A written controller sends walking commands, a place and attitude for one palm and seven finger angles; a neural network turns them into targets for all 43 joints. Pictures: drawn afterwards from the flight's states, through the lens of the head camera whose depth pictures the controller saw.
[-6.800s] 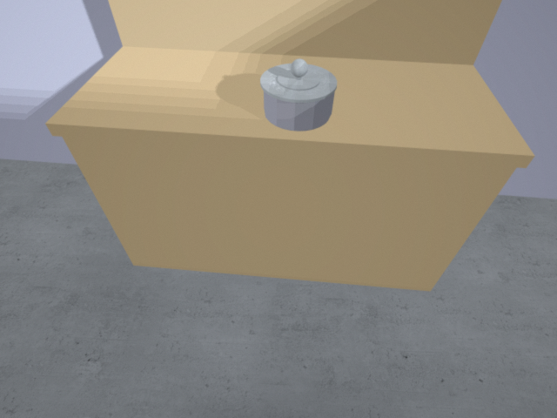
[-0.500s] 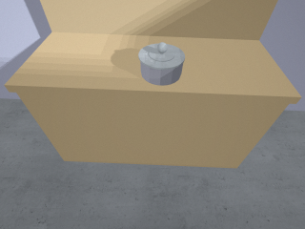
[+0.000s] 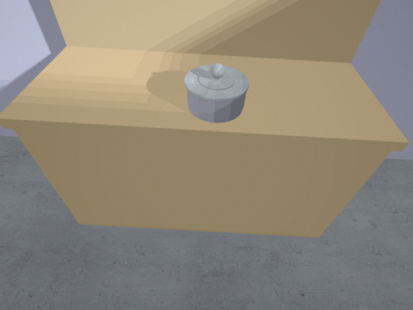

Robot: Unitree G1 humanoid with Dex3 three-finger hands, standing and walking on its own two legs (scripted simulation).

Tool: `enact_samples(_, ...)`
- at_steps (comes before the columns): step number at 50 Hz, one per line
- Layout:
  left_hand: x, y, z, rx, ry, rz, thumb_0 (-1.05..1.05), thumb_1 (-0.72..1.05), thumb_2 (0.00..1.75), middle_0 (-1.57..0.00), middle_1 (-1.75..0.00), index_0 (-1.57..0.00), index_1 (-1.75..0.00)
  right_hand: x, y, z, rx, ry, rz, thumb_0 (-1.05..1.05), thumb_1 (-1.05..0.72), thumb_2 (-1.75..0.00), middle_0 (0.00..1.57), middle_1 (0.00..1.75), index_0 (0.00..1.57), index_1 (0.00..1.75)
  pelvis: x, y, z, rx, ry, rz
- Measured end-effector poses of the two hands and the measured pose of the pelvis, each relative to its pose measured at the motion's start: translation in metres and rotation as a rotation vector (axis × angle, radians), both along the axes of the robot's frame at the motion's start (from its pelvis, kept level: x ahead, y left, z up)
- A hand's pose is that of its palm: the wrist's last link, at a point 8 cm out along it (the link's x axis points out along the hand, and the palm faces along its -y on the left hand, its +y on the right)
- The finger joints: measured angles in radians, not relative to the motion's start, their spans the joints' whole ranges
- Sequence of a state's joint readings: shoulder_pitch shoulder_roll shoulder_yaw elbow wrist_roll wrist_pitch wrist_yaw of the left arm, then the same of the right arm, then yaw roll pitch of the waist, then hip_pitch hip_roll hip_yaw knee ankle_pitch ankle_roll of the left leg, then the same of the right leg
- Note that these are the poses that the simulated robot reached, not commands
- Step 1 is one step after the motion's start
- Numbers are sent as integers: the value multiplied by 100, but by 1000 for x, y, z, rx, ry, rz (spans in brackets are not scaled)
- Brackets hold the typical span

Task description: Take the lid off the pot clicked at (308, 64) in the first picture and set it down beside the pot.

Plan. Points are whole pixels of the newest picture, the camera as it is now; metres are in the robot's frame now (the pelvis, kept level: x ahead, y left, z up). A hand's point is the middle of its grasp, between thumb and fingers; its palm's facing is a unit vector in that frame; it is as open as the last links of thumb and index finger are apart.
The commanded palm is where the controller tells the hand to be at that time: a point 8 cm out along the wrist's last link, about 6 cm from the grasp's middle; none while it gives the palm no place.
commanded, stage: shuffle to correct the standing spot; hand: left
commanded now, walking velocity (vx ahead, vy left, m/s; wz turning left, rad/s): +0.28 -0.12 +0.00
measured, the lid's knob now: (217, 70) +0.75 +0.02 +0.10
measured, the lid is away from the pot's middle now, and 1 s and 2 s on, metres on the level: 0.00 0.00 0.00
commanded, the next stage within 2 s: come to a stop and stand still in 0.78 s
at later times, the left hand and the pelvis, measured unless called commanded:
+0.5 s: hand (164, 254) +0.29 +0.12 -0.16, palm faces +0.05 -0.97 -0.25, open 7.3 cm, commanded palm none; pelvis +0.16 -0.08 -0.02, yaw +1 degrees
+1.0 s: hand (191, 248) +0.30 +0.06 -0.16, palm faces +0.14 -0.98 -0.15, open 7.3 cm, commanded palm none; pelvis +0.29 -0.12 +0.01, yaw +3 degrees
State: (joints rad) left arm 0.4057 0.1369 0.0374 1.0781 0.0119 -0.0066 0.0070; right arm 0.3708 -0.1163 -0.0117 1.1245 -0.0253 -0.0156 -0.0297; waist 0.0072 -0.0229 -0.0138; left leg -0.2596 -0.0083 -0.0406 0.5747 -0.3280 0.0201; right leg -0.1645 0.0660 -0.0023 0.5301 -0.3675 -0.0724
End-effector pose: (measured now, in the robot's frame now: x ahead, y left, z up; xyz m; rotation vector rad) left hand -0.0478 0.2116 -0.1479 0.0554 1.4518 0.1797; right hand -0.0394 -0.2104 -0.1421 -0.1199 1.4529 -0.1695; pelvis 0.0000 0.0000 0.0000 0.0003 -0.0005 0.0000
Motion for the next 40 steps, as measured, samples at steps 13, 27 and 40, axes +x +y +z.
enact_samples(13, 113, -1, -3, 17, -25, -81, 1, 91, 90, -20, -30, -20, -30, 46, -3, 4, -14, 6, -57, 0, -90, -90, 20, 30, 20, 30, 71, -13, -3, 23, 28, -7)
enact_samples(27, 319, -56, 15, 124, -386, -114, 0, 92, 90, -19, -30, -20, -30, 163, -118, -21, -31, 46, -18, 0, -90, -90, 20, 30, 20, 30, 165, -90, -19, 2, -17, 17)
enact_samples(40, 297, -86, -13, 14, -176, 15, 0, 93, 90, -20, -30, -20, -30, 390, -133, 32, -107, -402, 143, 0, -91, -90, 19, 30, 19, 30, 247, -105, -7, -25, -35, 35)
